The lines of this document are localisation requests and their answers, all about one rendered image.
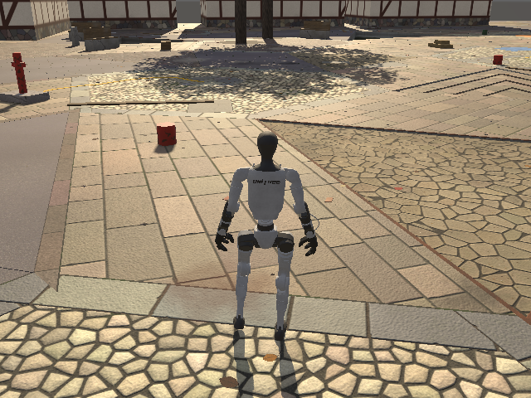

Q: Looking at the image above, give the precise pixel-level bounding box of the robot right upper arm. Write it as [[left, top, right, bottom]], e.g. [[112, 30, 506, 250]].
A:
[[284, 167, 307, 214]]

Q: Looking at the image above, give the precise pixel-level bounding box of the robot right forearm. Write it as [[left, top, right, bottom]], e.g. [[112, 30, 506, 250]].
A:
[[299, 202, 315, 238]]

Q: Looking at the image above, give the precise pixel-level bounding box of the humanoid robot head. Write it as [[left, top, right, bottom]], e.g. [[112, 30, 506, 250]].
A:
[[253, 131, 281, 172]]

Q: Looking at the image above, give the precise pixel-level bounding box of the robot left forearm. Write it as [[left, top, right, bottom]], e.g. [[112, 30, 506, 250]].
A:
[[217, 200, 235, 235]]

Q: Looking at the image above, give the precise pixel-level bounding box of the robot left hand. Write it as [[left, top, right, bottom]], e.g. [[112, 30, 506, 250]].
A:
[[215, 233, 234, 251]]

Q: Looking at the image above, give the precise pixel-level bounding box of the left robot thigh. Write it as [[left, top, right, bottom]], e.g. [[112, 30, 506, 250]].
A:
[[237, 230, 255, 277]]

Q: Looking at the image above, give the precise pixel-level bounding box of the robot left upper arm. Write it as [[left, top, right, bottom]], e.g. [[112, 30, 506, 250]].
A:
[[227, 167, 250, 213]]

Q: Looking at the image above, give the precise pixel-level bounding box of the robot right hand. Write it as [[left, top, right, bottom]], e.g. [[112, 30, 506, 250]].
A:
[[299, 235, 318, 256]]

